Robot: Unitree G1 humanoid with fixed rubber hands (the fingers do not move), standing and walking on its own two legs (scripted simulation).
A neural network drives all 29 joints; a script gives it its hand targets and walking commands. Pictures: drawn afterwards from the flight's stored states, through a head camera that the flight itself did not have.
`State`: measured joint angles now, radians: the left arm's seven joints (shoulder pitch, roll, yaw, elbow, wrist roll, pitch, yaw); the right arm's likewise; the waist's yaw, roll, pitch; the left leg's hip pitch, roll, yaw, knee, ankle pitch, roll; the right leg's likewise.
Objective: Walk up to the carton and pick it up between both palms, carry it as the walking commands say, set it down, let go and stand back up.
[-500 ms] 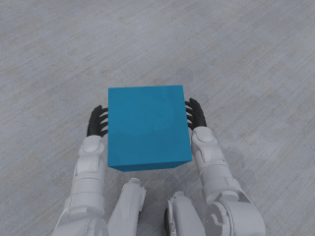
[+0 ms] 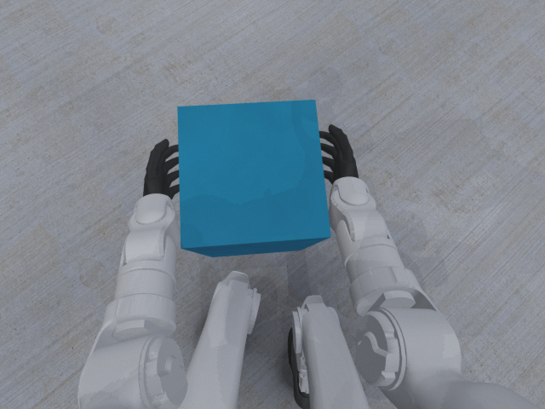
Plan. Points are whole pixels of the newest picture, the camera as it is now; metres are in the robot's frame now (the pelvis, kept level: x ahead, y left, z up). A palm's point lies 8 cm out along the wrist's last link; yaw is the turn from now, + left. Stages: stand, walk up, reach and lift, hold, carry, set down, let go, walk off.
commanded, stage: set down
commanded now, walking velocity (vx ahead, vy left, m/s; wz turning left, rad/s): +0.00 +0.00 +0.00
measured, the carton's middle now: (253, 195) +0.42 +0.09 -0.15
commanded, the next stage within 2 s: none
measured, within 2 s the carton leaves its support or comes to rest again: neither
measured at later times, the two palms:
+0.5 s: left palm (170, 194) +0.41 +0.23 -0.17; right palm (325, 179) +0.48 -0.03 -0.17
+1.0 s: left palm (180, 193) +0.43 +0.24 -0.26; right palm (315, 181) +0.50 -0.03 -0.25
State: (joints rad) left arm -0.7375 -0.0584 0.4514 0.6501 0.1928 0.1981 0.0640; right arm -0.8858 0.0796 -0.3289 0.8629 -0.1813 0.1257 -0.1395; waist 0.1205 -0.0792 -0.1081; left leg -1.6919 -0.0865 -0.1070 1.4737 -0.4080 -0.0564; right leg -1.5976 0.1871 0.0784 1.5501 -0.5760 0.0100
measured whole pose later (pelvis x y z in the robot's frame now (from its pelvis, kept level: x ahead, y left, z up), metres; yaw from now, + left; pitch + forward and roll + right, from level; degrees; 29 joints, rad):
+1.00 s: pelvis -0.03 +0.01 -0.13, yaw -3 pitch +40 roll -2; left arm -1.12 0.05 0.52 0.69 0.18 0.28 0.06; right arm -1.29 -0.04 -0.33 0.95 -0.14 0.19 -0.16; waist 0.14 -0.09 0.12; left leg -2.14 -0.12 -0.11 1.88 -0.43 -0.08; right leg -2.05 0.25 0.05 1.96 -0.62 0.06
